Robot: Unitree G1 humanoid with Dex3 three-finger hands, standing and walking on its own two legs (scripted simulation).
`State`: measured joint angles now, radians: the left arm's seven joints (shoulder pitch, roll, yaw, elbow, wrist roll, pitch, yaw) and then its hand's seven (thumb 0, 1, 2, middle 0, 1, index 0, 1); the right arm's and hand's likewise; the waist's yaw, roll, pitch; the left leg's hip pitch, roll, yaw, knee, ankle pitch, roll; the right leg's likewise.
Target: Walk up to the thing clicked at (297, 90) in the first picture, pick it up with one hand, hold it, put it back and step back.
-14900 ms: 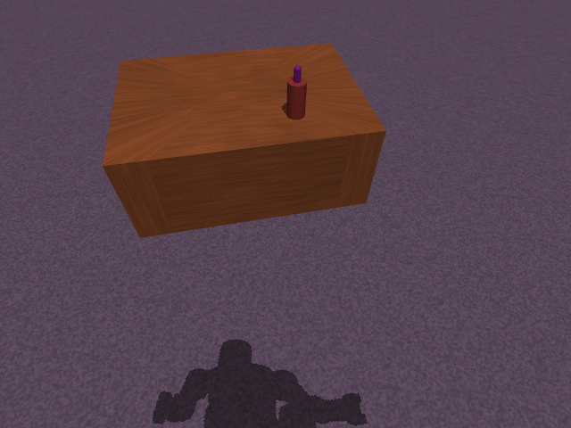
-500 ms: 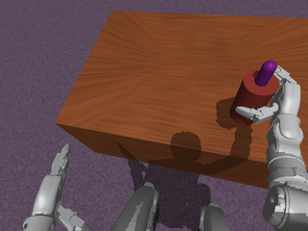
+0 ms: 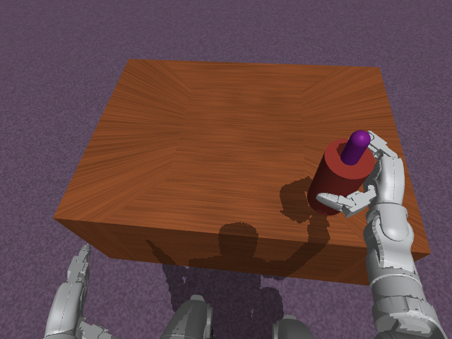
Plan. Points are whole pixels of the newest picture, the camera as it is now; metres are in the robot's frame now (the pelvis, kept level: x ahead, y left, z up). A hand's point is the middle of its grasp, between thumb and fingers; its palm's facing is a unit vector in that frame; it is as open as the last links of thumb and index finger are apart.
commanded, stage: lift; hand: right
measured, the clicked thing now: (341, 172) +0.39 -0.14 +0.07
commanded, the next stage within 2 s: hold in 0.68 s
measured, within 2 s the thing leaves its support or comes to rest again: neither
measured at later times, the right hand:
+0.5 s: hand (357, 177) +0.37 -0.16 +0.08, palm faces +0.06 +1.00 +0.00, open 10.9 cm
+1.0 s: hand (361, 180) +0.35 -0.16 +0.10, palm faces +0.05 +1.00 -0.01, open 10.9 cm
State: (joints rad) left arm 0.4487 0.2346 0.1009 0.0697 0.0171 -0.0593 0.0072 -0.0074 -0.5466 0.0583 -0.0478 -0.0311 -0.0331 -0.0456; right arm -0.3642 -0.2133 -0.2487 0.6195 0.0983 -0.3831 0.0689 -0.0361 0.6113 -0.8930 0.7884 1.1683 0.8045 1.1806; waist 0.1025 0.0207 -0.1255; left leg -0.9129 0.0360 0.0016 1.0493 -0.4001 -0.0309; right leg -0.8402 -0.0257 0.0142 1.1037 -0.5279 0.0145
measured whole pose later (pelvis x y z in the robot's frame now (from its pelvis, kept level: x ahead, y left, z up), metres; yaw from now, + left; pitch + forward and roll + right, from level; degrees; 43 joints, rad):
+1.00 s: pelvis +0.01 +0.00 +0.04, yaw +0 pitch +8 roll +0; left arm 0.39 0.21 0.09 0.23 -0.02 -0.05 0.03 -0.01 -0.53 0.05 -0.05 -0.04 -0.04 -0.05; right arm -0.16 -0.18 -0.15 0.41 0.14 -0.30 0.07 -0.03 0.61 -0.90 0.78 1.18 0.80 1.19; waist 0.05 0.02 -0.07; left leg -0.64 0.04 0.00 0.85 -0.34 -0.04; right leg -0.56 -0.02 0.00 0.88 -0.46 0.01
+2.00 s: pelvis +0.01 +0.00 +0.05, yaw +0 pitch +5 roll +0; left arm 0.34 0.20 0.07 0.37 -0.02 -0.09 0.04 -0.01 -0.52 0.04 -0.05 -0.04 -0.05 -0.05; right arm -0.16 -0.19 -0.15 0.43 0.16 -0.29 0.09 -0.03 0.61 -0.91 0.77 1.19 0.79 1.20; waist 0.04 0.01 -0.06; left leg -0.54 0.04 0.00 0.76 -0.31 -0.03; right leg -0.46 -0.02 0.00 0.79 -0.41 0.01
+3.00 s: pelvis +0.01 +0.00 +0.05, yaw +0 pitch +5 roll +0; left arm 0.33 0.20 0.06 0.38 -0.02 -0.09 0.04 -0.01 -0.52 0.04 -0.05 -0.04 -0.04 -0.05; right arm -0.16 -0.20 -0.14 0.46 0.16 -0.34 0.10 -0.02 0.61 -0.90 0.78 1.18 0.80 1.19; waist 0.04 0.02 -0.05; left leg -0.55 0.04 0.00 0.77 -0.30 -0.03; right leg -0.48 -0.02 0.00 0.80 -0.42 0.01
